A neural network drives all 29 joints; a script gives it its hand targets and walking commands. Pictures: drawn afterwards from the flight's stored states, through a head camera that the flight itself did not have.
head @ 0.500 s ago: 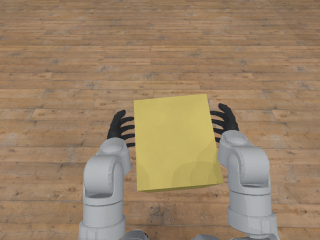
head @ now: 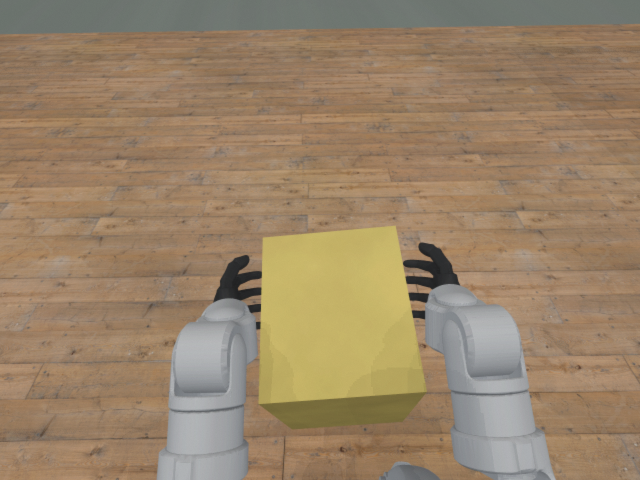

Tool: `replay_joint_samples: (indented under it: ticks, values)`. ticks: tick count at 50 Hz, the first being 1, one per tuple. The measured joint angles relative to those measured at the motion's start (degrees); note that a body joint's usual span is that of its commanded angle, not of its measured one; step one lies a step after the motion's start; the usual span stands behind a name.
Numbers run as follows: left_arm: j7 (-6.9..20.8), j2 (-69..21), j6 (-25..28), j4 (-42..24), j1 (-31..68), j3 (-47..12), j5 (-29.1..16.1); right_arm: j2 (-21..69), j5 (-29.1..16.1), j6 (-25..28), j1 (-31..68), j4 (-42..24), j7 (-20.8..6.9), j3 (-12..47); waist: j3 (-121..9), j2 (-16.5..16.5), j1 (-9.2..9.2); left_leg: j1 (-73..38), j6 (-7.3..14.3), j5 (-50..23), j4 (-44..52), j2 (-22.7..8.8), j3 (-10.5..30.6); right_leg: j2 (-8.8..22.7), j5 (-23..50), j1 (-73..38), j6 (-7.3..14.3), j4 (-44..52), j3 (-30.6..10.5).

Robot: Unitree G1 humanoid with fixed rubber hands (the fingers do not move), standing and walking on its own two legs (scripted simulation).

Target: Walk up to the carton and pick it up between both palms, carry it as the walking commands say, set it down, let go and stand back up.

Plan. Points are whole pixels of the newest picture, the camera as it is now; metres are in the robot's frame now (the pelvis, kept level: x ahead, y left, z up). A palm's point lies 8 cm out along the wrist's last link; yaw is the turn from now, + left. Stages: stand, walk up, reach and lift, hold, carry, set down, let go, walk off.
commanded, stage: carry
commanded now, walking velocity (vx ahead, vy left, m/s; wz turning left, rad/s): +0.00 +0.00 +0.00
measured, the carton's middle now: (338, 337) +0.30 +0.01 +0.00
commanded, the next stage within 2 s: none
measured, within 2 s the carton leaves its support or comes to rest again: neither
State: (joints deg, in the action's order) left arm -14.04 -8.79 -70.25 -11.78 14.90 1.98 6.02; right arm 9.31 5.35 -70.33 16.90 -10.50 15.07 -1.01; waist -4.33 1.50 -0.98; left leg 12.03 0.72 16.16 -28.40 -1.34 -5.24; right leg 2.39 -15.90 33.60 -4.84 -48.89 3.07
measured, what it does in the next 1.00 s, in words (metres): walks backwards: right foot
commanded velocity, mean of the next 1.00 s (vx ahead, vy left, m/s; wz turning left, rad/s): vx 0.00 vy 0.00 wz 0.00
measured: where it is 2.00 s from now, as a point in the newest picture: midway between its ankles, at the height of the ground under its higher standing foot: outside the picture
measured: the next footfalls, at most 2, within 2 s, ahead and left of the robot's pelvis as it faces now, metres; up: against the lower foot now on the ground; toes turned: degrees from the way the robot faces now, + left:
right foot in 0.20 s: -0.05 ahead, -0.11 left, +0.00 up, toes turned -5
right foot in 1.28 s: -0.13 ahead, -0.05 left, +0.00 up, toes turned +8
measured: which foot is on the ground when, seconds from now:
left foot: down 0.00-1.00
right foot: up 0.00-0.18, down 0.20-1.00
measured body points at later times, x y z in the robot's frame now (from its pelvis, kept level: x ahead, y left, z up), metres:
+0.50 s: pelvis -0.13 +0.01 -0.01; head -0.16 +0.01 +0.44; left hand +0.17 +0.12 +0.10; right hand +0.15 -0.14 +0.10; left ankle -0.04 +0.11 -0.74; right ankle -0.09 -0.10 -0.74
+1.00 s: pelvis -0.19 +0.01 -0.01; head -0.21 +0.01 +0.44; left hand +0.11 +0.13 +0.07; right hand +0.11 -0.12 +0.07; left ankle -0.05 +0.11 -0.73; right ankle -0.09 -0.10 -0.73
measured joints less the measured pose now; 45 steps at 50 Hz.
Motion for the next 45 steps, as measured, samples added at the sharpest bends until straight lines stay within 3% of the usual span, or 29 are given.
replay_joint_samples:
  ticks: [3, 7, 10, 12, 15, 18, 21, 34, 45]
  values:
    - [-0.3, 0.2, -0.3, -1.4, -0.9, -1.3, -1.5, -0.3, 0.3, 0.3, -1.1, -1.0, -0.2, -0.3, -0.5, -0.9, -1.78, 1.8, -0.3, -2.0, 1.1, -1.4, 1.0, -1.9, -2.7, -1.3, 0.7, -10.8, 0.3]
    - [-1.1, -0.2, -0.5, -3.8, 0.8, -2.2, -1.6, 0.1, 1.2, 1.5, 0.3, -2.5, 0.0, -1.7, -1.2, -1.3, -2.41, 6.7, 0.0, -3.7, -0.8, -1.9, 1.2, -2.3, -6.5, -10.9, 0.5, 3.3, 1.3]
    - [-1.4, -0.5, -0.2, -3.1, 2.1, -1.6, -1.1, 0.3, 1.2, 1.6, 1.3, -2.4, 0.3, -2.1, -2.0, -1.7, -1.96, 10.5, -0.2, -4.1, -3.5, -1.8, 0.2, -2.1, -2.6, -18.8, 1.8, 19.3, 1.8]
    - [-1.2, -0.7, 0.1, -1.3, 2.4, -1.7, -1.0, 0.2, 1.3, 1.4, 0.8, -2.2, 0.4, -2.4, -1.3, -3.9, -1.05, 11.4, -1.0, -5.2, -3.7, -2.8, 0.5, -3.3, -0.2, -18.0, 4.9, 20.0, 2.0]
    - [-1.0, -0.7, 0.0, 0.7, 2.7, -2.0, -0.6, -0.3, 0.4, 0.8, -1.2, -2.9, 0.3, -2.1, -1.2, -4.3, 0.73, 11.7, -1.8, -2.3, -5.1, -2.1, 0.8, -2.9, 0.8, -16.3, 6.4, 18.5, 1.6]
    - [-0.7, -0.8, 0.6, 1.7, 2.9, -1.2, 0.6, -0.5, -0.7, 0.5, -2.0, -3.5, 0.1, -1.1, -1.3, -4.1, 2.64, 10.4, -1.1, -4.8, -3.6, -1.6, 0.8, -2.5, 1.2, -14.9, 6.1, 17.0, 1.1]
    - [-0.1, -0.7, 0.7, 1.8, 2.8, -0.5, 0.9, -0.6, -1.0, 0.7, -2.1, -2.9, 0.0, -0.8, -1.6, -3.1, 3.19, 10.8, 0.0, -6.8, -2.7, -1.2, 0.3, -2.1, 2.1, -13.8, 5.7, 16.7, 0.7]
    - [-0.6, -0.5, 1.1, 0.9, 1.8, -1.3, -0.2, -0.1, 1.0, 1.6, -0.3, -0.6, -0.4, -1.6, -1.8, -1.7, -0.39, 14.4, 0.2, -7.0, -1.8, -0.2, 0.3, -1.2, 2.3, -9.3, 6.0, 15.5, 0.5]
    - [0.8, -0.5, 5.4, 6.1, 2.1, -0.1, 1.1, -0.1, 1.2, 5.8, -0.3, 3.9, -2.0, -2.7, 0.3, -2.0, 0.94, 16.1, 0.4, -4.3, -3.9, -0.1, 0.7, -1.4, -0.3, -7.7, 6.7, 13.2, 0.4]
